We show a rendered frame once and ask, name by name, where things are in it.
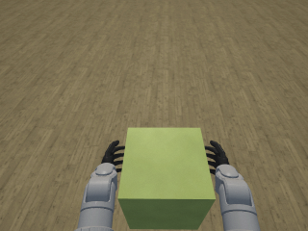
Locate carton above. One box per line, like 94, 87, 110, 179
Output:
117, 127, 216, 230

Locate robot right forearm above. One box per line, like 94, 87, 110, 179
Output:
215, 164, 261, 231

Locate right robot hand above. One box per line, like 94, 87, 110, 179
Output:
204, 141, 230, 175

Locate robot left forearm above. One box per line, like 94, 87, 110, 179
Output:
74, 163, 117, 231

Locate left robot hand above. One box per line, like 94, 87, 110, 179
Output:
101, 140, 125, 172

